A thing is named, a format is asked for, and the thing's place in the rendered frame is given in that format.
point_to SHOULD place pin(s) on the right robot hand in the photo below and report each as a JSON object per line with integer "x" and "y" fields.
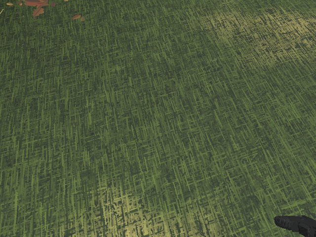
{"x": 303, "y": 224}

